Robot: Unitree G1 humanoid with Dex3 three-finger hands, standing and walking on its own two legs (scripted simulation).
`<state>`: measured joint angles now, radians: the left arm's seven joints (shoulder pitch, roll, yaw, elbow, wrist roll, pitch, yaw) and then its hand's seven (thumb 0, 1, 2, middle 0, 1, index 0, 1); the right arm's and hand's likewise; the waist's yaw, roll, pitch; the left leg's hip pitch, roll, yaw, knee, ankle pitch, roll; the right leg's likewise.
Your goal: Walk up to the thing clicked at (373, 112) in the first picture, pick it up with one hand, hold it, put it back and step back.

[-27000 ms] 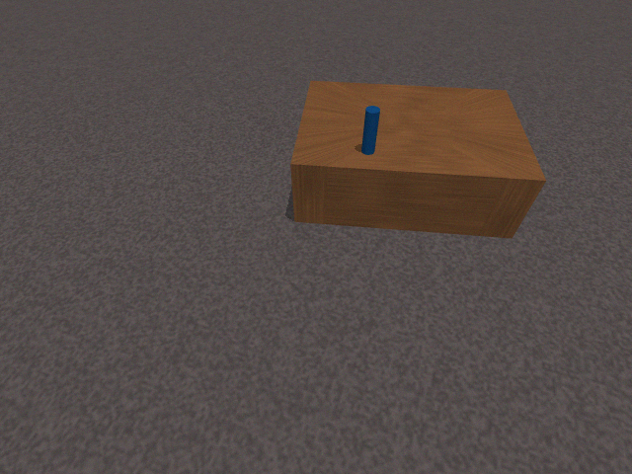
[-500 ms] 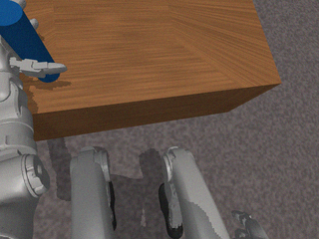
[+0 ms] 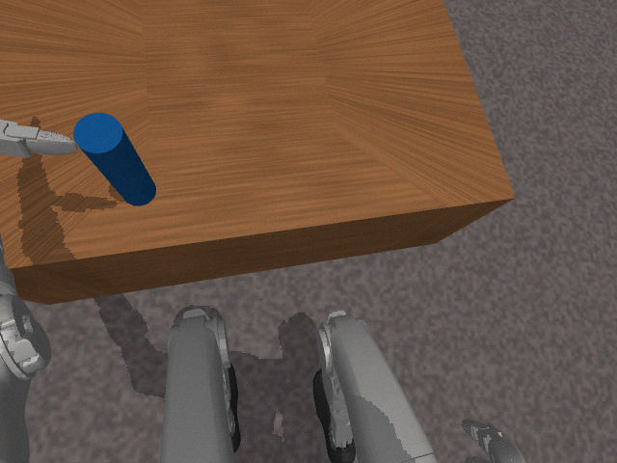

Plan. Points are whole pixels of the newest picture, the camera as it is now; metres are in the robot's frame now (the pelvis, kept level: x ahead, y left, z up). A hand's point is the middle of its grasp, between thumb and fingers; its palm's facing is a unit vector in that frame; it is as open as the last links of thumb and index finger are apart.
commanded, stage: home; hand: left
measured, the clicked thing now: (122, 166) +0.50 +0.25 -0.09
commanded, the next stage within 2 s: none
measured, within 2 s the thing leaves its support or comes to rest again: neither
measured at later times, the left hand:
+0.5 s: hand out of the picture +0.40 +0.36 +0.10, palm faces +0.31 -0.86 -0.40, open 17.5 cm
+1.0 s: hand out of the picture +0.21 +0.21 +0.15, palm faces +0.25 -0.94 -0.24, open 17.3 cm
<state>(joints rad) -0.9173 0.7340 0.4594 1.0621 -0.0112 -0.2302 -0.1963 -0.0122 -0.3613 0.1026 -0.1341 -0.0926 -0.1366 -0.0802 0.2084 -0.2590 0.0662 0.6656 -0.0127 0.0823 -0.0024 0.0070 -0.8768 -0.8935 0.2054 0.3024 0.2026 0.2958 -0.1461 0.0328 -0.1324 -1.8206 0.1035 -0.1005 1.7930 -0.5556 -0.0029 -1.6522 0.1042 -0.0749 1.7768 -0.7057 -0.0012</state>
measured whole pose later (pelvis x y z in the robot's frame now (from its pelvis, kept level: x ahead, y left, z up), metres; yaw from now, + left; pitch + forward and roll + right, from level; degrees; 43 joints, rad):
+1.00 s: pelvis +0.07 +0.02 +0.22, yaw +8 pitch +7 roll -2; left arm 0.40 0.20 -0.04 0.19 -0.04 0.12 0.14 -0.01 -0.51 0.08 -0.06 -0.06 -0.06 -0.06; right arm 0.21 -0.20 0.04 0.52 0.04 0.01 -0.13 0.01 -0.90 -0.91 0.21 0.30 0.20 0.30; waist 0.00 0.03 -0.10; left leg -0.62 0.03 0.00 0.85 -0.36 0.01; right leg -0.47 0.01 0.00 0.81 -0.47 0.02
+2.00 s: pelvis +0.06 +0.02 +0.26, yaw +9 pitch -4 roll +0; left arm 0.24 0.33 -0.01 0.97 0.03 0.01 0.04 -0.01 -0.55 0.05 -0.06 -0.05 -0.06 -0.05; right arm 0.19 -0.30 -0.01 1.01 -0.03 0.02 -0.01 0.01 -0.90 -0.91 0.20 0.30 0.20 0.30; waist 0.00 0.02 0.04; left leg -0.22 -0.02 0.01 0.47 -0.18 0.02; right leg -0.09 -0.03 0.00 0.46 -0.30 0.03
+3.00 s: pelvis +0.07 +0.01 +0.27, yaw +9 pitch -3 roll +0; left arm 0.16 0.33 -0.01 1.12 0.01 0.00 0.01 -0.01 -0.57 0.04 -0.06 -0.05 -0.06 -0.04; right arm 0.13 -0.34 0.00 1.14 -0.01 0.00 -0.01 0.01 -0.90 -0.91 0.21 0.30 0.20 0.30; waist -0.02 0.02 0.05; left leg -0.17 -0.01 0.00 0.36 -0.13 0.01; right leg -0.04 -0.02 -0.01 0.35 -0.26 0.02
